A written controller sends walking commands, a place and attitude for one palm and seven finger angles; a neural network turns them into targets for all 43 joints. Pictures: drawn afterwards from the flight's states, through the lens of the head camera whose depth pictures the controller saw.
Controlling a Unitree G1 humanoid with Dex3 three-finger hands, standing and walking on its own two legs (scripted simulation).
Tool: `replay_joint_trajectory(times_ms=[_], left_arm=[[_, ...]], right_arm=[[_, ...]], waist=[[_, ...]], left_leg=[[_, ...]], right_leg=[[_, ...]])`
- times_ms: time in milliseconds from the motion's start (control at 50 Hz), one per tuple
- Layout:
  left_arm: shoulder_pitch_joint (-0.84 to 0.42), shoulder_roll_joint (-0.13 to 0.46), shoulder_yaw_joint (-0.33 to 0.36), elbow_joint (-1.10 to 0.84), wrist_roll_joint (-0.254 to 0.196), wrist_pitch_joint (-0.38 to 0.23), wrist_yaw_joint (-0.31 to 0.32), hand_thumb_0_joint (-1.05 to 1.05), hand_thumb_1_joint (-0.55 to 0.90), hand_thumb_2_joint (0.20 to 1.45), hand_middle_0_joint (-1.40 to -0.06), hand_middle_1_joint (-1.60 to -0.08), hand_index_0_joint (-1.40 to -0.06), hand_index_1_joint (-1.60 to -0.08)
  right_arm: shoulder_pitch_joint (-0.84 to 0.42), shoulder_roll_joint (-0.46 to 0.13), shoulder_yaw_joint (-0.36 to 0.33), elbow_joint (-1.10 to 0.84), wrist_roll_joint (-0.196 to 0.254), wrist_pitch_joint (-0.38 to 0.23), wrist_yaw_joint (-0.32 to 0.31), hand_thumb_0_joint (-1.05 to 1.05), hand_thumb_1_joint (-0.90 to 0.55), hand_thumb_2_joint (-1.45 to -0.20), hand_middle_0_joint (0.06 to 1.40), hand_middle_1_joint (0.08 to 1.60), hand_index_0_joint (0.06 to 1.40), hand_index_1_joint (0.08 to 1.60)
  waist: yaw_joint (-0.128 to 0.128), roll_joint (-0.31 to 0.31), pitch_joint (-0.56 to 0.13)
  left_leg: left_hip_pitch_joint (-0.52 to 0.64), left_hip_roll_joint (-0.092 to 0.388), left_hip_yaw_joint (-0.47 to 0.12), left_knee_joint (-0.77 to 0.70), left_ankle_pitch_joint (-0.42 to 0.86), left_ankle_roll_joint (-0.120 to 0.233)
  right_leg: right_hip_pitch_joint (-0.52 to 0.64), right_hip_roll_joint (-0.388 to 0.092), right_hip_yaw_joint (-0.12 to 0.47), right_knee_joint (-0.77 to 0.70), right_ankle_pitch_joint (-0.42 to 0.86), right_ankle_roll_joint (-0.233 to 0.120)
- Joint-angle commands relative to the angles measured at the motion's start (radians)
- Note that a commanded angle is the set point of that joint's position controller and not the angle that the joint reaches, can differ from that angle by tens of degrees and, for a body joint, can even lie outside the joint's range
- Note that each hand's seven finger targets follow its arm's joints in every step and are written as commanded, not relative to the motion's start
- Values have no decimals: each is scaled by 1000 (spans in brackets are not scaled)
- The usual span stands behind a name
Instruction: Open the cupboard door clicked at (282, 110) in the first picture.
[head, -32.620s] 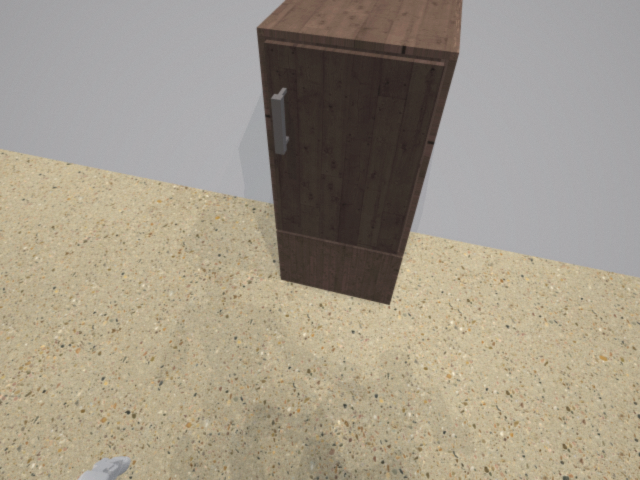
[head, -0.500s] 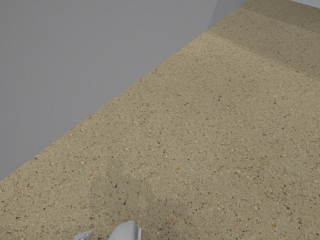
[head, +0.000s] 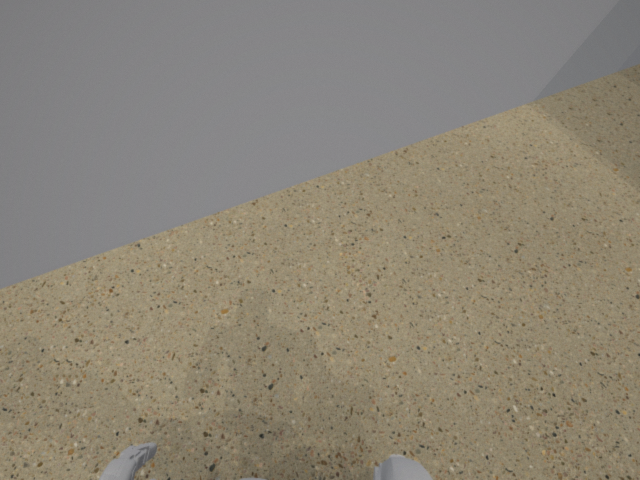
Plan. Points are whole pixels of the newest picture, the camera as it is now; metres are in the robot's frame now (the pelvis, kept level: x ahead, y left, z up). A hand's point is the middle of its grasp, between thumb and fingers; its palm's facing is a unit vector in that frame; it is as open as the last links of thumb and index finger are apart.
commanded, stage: turn to face it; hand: left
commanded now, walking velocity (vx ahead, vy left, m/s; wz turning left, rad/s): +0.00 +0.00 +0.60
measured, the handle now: out of the picture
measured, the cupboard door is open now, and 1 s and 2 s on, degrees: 47 47 47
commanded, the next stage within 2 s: none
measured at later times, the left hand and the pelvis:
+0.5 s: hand out of the picture +0.01 +0.17 -0.18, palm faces +0.34 -0.91 -0.23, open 7.4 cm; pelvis +0.02 -0.03 -0.01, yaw +20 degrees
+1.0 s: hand out of the picture +0.05 +0.19 -0.15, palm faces +0.53 -0.80 -0.28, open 7.4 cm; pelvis +0.05 -0.06 -0.01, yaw +35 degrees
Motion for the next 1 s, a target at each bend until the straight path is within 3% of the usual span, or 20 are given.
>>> replay_joint_trajectory(times_ms=[0, 40, 60, 80, 100, 120, 160, 220, 400, 460, 480, 500, 520, 540, 600, 660, 860, 940, 960, 980], left_arm=[[4, 55, 11, -85, -9, -28, 10, 0, 900, 900, -200, -300, -200, -300], [71, 61, 16, -68, -14, -38, 13, 0, 900, 900, -200, -300, -200, -300], [125, 92, 23, -58, -11, -49, 16, 0, 900, 900, -200, -300, -200, -300], [169, 166, 39, -48, 2, -62, 26, 0, 900, 900, -200, -300, -200, -300], [173, 238, 49, -50, 9, -61, 34, 0, 900, 900, -200, -300, -200, -300], [156, 217, 35, -55, 2, -60, 38, 0, 900, 900, -200, -300, -200, -300], [45, 124, 19, -77, -4, -57, 43, 0, 900, 900, -200, -300, -200, -300], [55, 90, 6, -78, -6, -63, 37, 0, 900, 900, -200, -300, -200, -300], [169, 149, 34, -35, 8, -59, 34, 0, 900, 900, -200, -300, -200, -300], [120, 160, 40, -37, 1, -58, 26, 0, 900, 900, -200, -300, -200, -300], [100, 148, 37, -51, -8, -54, 22, 0, 900, 900, -200, -300, -200, -300], [69, 68, 19, -95, -17, -50, 12, 0, 900, 900, -200, -300, -200, -300], [-8, 68, 8, -128, -9, -35, 21, 0, 900, 900, -200, -300, -200, -300], [-13, 86, 11, -126, -4, -26, 26, 0, 900, 900, -200, -300, -200, -300], [-3, 81, 20, -69, -1, -18, 17, 0, 900, 900, -200, -300, -200, -300], [50, 79, 22, -45, 1, -14, 8, 0, 900, 900, -200, -300, -200, -300], [-45, 60, 10, -99, -6, -26, 14, 0, 900, 900, -200, -300, -200, -300], [69, 66, 16, -72, -17, -40, 22, 0, 900, 900, -200, -300, -200, -300], [125, 113, 25, -62, -11, -53, 28, 0, 900, 900, -200, -300, -200, -300], [143, 198, 44, -57, 3, -62, 38, 0, 900, 900, -200, -300, -200, -300]], right_arm=[[3, -233, -73, -69, -6, -19, -20, 0, -900, -900, 200, 300, 200, 300], [-25, -228, -79, -79, 0, -15, -21, 0, -900, -900, 200, 300, 200, 300], [-38, -209, -78, -85, 8, -15, -19, 0, -900, -900, 200, 300, 200, 300], [-20, -143, -69, -96, 18, -17, -14, 0, -900, -900, 200, 300, 200, 300], [-41, -108, -61, -121, 16, -18, -12, 0, -900, -900, 200, 300, 200, 300], [-38, -148, -66, -115, 7, -11, -9, 0, -900, -900, 200, 300, 200, 300], [-9, -131, -71, -69, 4, 7, -4, 0, -900, -900, 200, 300, 200, 300], [-18, -103, -53, -52, 6, 15, 10, 0, -900, -900, 200, 300, 200, 300], [-128, -72, -27, -84, 11, 0, 17, 0, -900, -900, 200, 300, 200, 300], [-26, -110, -40, -69, 6, -8, 14, 0, -900, -900, 200, 300, 200, 300], [58, -167, -55, -49, 2, -15, 11, 0, -900, -900, 200, 300, 200, 300], [147, -288, -88, -37, -6, -25, 4, 0, -900, -900, 200, 300, 200, 300], [206, -329, -92, -13, 3, -16, -7, 0, -900, -900, 200, 300, 200, 300], [169, -305, -83, -21, 2, -16, -12, 0, -900, -900, 200, 300, 200, 300], [27, -228, -60, -67, -1, -25, -32, 0, -900, -900, 200, 300, 200, 300], [3, -213, -52, -74, 3, -35, -30, 0, -900, -900, 200, 300, 200, 300], [55, -221, -72, -51, -6, -24, -22, 0, -900, -900, 200, 300, 200, 300], [1, -213, -78, -69, 3, -15, -23, 0, -900, -900, 200, 300, 200, 300], [-6, -180, -75, -76, 12, -17, -19, 0, -900, -900, 200, 300, 200, 300], [12, -106, -66, -90, 21, -19, -15, 0, -900, -900, 200, 300, 200, 300]], waist=[[-23, 211, -153], [12, 200, -172], [41, 128, -188], [58, -95, -225], [71, -317, -201], [55, -229, -176], [-8, -224, -129], [-17, -192, -117], [48, -203, -134], [-22, -159, -164], [-75, -37, -215], [-123, 297, -255], [-138, 259, -274], [-110, 175, -248], [-48, 176, -147], [-10, 129, -154], [-38, 177, -149], [18, 168, -189], [45, 66, -215], [52, -225, -230]], left_leg=[[67, 201, -242, -94, 333, 138], [-4, 170, -250, -29, 334, 108], [-79, 128, -233, 30, 240, 69], [-246, 30, -127, 195, -32, 0], [-353, -72, 17, 462, -397, -58], [-328, -9, -35, 644, -390, -46], [-338, 33, -22, 759, -257, -64], [-327, 40, 45, 708, -170, -90], [-174, 18, 168, 254, -192, -65], [45, 0, 178, 41, -24, -37], [235, 62, 100, -37, 193, 0], [396, 368, -316, -80, 596, 156], [365, 455, -399, -80, 786, 254], [324, 434, -324, -94, 628, 251], [162, 284, -221, -141, 446, 167], [141, 227, -166, -158, 370, 136], [112, 203, -289, -117, 348, 156], [-19, 151, -318, -24, 336, 109], [-129, 100, -285, 53, 193, 59], [-323, -41, -97, 265, -190, -29]], right_leg=[[106, 67, -38, -210, -17, -9], [256, 88, -52, -387, 100, -16], [383, 61, -30, -537, 201, -19], [551, -152, 157, -666, 227, -71], [518, -406, 392, -690, 401, -193], [401, -422, 334, -662, 448, -249], [364, -298, 172, -630, 520, -215], [405, -216, -23, -582, 716, -180], [491, -275, -102, -478, 866, -195], [373, -261, -165, -336, 769, -138], [231, -226, -198, -171, 616, -90], [-73, -57, -212, 92, -112, -8], [-130, -23, -65, 217, -286, -18], [-143, -50, -13, 246, -239, -27], [-119, -40, 21, 259, -39, -11], [-82, -20, 10, 218, 45, -3], [32, 54, -4, -137, -22, -5], [306, 89, -18, -457, 132, -25], [469, 18, 47, -608, 219, -35], [613, -264, 295, -692, 284, -117]])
